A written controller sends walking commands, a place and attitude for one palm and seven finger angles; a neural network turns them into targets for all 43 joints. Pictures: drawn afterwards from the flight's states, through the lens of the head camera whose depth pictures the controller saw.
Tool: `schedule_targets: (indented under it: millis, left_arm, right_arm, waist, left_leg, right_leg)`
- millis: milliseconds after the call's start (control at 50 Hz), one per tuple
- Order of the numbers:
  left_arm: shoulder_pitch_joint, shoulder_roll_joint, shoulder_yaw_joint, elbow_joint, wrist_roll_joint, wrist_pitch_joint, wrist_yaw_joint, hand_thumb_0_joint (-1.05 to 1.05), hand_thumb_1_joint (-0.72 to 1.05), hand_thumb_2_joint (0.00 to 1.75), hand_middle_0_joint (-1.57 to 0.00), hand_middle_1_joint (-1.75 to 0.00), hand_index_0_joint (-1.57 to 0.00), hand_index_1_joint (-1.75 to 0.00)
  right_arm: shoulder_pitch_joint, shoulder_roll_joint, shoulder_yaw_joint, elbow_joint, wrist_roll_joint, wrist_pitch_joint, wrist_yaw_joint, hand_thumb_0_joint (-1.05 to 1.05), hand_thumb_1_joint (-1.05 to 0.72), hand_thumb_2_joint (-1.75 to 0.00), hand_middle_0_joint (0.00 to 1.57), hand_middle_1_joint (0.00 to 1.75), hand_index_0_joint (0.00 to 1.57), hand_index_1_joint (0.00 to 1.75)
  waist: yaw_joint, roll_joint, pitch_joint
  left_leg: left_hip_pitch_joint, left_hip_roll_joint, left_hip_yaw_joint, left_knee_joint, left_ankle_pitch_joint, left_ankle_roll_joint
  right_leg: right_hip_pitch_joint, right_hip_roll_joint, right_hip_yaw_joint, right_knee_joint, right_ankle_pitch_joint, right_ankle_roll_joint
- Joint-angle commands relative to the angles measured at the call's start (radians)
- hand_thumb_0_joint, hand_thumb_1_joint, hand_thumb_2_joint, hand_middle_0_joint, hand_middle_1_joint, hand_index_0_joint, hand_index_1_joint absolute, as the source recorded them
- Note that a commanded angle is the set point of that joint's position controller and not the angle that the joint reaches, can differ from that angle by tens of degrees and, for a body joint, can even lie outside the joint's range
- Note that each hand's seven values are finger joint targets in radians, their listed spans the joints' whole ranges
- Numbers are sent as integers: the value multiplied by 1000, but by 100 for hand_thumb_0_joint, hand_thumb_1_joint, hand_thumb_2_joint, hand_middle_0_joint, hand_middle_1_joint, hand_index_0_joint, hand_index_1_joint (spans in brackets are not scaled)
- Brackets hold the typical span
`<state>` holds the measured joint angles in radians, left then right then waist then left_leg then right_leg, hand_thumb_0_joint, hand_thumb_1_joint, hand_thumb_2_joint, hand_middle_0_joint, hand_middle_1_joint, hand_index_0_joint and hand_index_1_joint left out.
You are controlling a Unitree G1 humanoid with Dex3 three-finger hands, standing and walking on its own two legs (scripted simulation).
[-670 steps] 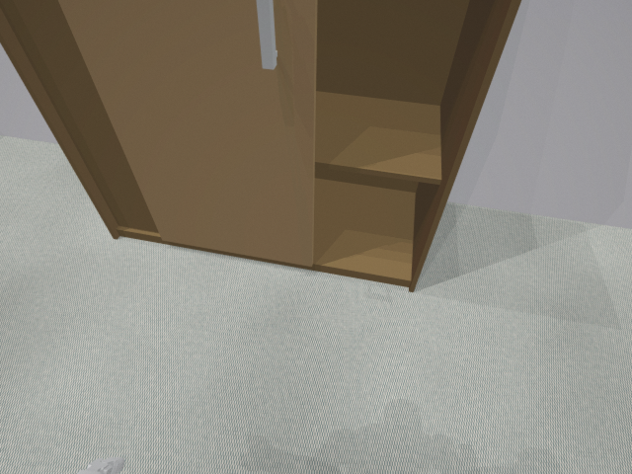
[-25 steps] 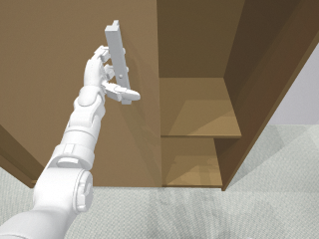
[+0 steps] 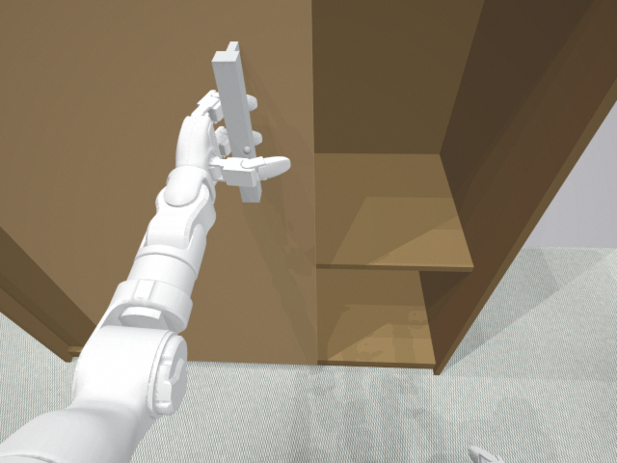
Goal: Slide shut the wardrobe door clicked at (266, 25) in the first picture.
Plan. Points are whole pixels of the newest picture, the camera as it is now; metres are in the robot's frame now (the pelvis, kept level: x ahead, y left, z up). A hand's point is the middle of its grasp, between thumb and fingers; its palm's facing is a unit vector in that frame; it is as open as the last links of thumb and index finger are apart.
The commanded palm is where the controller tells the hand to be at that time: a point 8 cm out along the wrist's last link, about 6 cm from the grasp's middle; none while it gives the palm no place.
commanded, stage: grip the handle and tug to test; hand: left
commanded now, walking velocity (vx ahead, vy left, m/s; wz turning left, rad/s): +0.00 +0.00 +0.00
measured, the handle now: (243, 128) +0.51 +0.09 +0.18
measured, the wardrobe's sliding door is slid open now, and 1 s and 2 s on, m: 0.38 0.38 0.35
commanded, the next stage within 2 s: tug the door sideways, standing still in 1.08 s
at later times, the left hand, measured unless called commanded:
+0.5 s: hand (249, 151) +0.45 +0.08 +0.19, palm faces -0.05 -1.00 +0.01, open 6.5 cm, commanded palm +0.43 +0.14 +0.19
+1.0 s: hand (249, 152) +0.45 +0.08 +0.19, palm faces -0.04 -1.00 +0.02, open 6.5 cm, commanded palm +0.40 +0.14 +0.19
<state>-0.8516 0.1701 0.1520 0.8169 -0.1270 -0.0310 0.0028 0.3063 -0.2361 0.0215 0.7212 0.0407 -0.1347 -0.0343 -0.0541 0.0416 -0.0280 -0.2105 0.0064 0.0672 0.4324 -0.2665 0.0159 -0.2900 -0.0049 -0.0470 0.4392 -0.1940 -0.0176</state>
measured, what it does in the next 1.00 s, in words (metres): stands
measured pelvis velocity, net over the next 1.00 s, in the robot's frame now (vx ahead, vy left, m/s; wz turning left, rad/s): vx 0.01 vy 0.00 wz -0.04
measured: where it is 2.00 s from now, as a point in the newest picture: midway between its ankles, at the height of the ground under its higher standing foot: outside the picture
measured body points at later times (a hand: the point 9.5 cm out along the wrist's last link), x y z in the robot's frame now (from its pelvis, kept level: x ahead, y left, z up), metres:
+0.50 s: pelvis +0.00 +0.00 +0.00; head +0.01 -0.02 +0.45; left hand +0.45 +0.13 +0.19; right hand +0.09 -0.25 -0.12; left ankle -0.03 +0.11 -0.74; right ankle +0.02 -0.11 -0.74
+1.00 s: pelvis +0.01 +0.00 +0.00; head +0.02 -0.02 +0.45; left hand +0.45 +0.13 +0.19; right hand +0.10 -0.25 -0.11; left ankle -0.03 +0.11 -0.74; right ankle +0.02 -0.11 -0.74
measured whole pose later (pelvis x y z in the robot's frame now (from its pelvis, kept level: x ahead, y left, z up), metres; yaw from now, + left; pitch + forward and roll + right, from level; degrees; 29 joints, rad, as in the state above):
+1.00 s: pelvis +0.01 +0.00 +0.00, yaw -2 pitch +2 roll +0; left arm -0.69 0.17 0.20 0.59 -0.14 0.06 0.01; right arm 0.29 -0.24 0.01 0.67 0.04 -0.08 -0.03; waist -0.08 0.05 -0.03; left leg -0.15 0.02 0.10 0.38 -0.27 0.01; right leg -0.24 0.02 -0.01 0.39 -0.18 -0.02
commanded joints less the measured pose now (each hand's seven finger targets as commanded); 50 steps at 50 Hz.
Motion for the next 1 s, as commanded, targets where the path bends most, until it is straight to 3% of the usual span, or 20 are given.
schedule_targets:
  millis: [0,20,60,160,220,240,360,380,400,460,480,520,640,680,780,840,860,900,940,980]
  left_arm:
    - [-515,161,37,-237,-13,-65,-2,0,34,66,-39,-132,-39,-132]
    - [-526,166,40,-228,-12,-63,-2,0,39,68,-40,-133,-40,-133]
    - [-556,132,2,-246,-7,-68,-5,0,48,72,-41,-134,-41,-134]
    - [-507,164,38,-289,-14,-72,-6,0,71,82,-43,-137,-43,-137]
    - [-496,189,55,-278,-16,-66,-8,0,85,88,-44,-139,-44,-139]
    - [-479,185,57,-277,-16,-65,-11,0,90,90,-45,-140,-45,-140]
    - [-460,196,64,-303,-10,-55,-1,0,90,90,-45,-140,-45,-140]
    - [-452,224,86,-300,-5,-56,5,0,90,90,-45,-140,-45,-140]
    - [-452,215,78,-315,-4,-54,4,0,90,90,-45,-140,-45,-140]
    - [-469,202,67,-315,-5,-47,4,0,90,90,-45,-140,-45,-140]
    - [-441,215,82,-305,-4,-45,7,0,90,90,-45,-140,-45,-140]
    - [-459,196,62,-325,-4,-41,3,0,90,90,-45,-140,-45,-140]
    - [-451,233,101,-302,-14,-36,2,0,90,90,-45,-140,-45,-140]
    - [-388,262,133,-284,-13,-34,-1,0,90,90,-45,-140,-45,-140]
    - [-313,259,128,-355,-8,-32,-8,0,90,90,-45,-140,-45,-140]
    - [-292,223,103,-384,-19,-14,-10,0,90,90,-45,-140,-45,-140]
    - [-284,245,118,-405,-18,-9,-9,0,90,90,-45,-140,-45,-140]
    - [-251,238,112,-472,-14,-3,-10,0,90,90,-45,-140,-45,-140]
    - [-203,190,84,-545,-22,6,-13,0,90,90,-45,-140,-45,-140]
    - [-111,225,123,-556,-31,26,-12,0,90,90,-45,-140,-45,-140]
  right_arm:
    - [-11,-124,-38,-107,8,-36,-11,0,-90,-90,20,30,20,30]
    - [-10,-123,-38,-104,8,-36,-12,0,-90,-90,20,30,20,30]
    - [-10,-119,-38,-104,8,-39,-11,0,-90,-90,20,30,20,30]
    - [-14,-121,-41,-111,5,-40,-8,0,-90,-90,20,30,20,30]
    - [-11,-126,-40,-110,5,-32,-8,0,-90,-90,20,30,20,30]
    - [-21,-123,-41,-115,8,-32,-8,0,-90,-90,20,30,20,30]
    - [-29,-120,-39,-122,8,-26,-8,0,-90,-90,20,30,20,30]
    - [-24,-125,-42,-121,4,-21,-9,0,-90,-90,20,30,20,30]
    - [-33,-121,-40,-127,7,-21,-9,0,-90,-90,20,30,20,30]
    - [-31,-121,-41,-126,7,-21,-11,0,-90,-90,20,30,20,30]
    - [-29,-123,-43,-126,4,-17,-10,0,-90,-90,20,30,20,30]
    - [-34,-118,-39,-130,7,-17,-11,0,-90,-90,20,30,20,30]
    - [-33,-122,-38,-129,5,-12,-14,0,-90,-90,20,30,20,30]
    - [-36,-125,-40,-133,3,-6,-14,0,-90,-90,20,30,20,30]
    - [-59,-117,-37,-162,7,2,-10,0,-90,-90,20,30,20,30]
    - [-68,-117,-39,-171,10,2,-7,0,-90,-90,20,30,20,30]
    - [-65,-120,-40,-173,9,4,-7,0,-90,-90,20,30,20,30]
    - [-84,-114,-39,-191,10,8,-4,0,-90,-90,20,30,20,30]
    - [-96,-108,-43,-204,9,5,2,0,-90,-90,20,30,20,30]
    - [-98,-116,-45,-208,5,16,4,0,-90,-90,20,30,20,30]
  waist:
    - [-8,-87,-326]
    - [-14,-108,-320]
    - [-22,-67,-315]
    - [-1,-83,-374]
    - [-2,-114,-331]
    - [4,-87,-330]
    - [6,-74,-331]
    - [13,-97,-332]
    - [11,-73,-330]
    - [3,-97,-322]
    - [14,-98,-327]
    - [7,-63,-335]
    - [7,-114,-323]
    - [27,-122,-319]
    - [47,-61,-337]
    - [38,-96,-319]
    - [41,-102,-335]
    - [54,-47,-352]
    - [57,-50,-380]
    - [75,-107,-380]
  left_leg:
    - [65,-3,-38,-32,253,20]
    - [59,-3,-38,-33,235,21]
    - [69,-4,-40,-31,241,20]
    - [86,-4,-37,-27,313,18]
    - [59,-4,-35,-35,283,21]
    - [60,-5,-30,-33,278,21]
    - [65,-5,-28,-39,275,20]
    - [57,-3,-29,-42,274,21]
    - [61,-3,-23,-41,277,22]
    - [63,-2,-26,-42,275,22]
    - [60,-2,-26,-43,283,21]
    - [72,-4,-25,-41,284,21]
    - [50,-3,-21,-44,268,24]
    - [33,-3,-18,-49,261,23]
    - [47,-5,-13,-53,297,19]
    - [56,-1,-11,-56,295,22]
    - [57,-1,-11,-57,307,22]
    - [78,-3,-7,-58,339,19]
    - [107,0,-8,-53,401,17]
    - [91,0,-6,-57,428,17]
  right_leg:
    - [176,10,26,-31,281,-5]
    - [172,10,26,-35,267,-1]
    - [154,9,25,-32,267,-4]
    - [211,9,22,-16,343,-7]
    - [211,9,23,-29,328,-3]
    - [209,9,28,-29,324,-4]
    - [214,9,28,-34,316,-4]
    - [227,7,25,-36,308,-4]
    - [223,8,31,-37,318,-3]
    - [216,10,27,-38,318,-2]
    - [228,9,26,-37,318,-4]
    - [221,9,30,-37,325,-4]
    - [237,8,33,-44,327,2]
    - [258,5,33,-47,319,0]
    - [288,3,32,-41,352,-7]
    - [276,10,30,-48,361,-2]
    - [291,9,30,-44,374,-1]
    - [311,7,33,-43,402,-6]
    - [326,10,27,-34,456,-7]
    - [368,10,23,-33,499,-5]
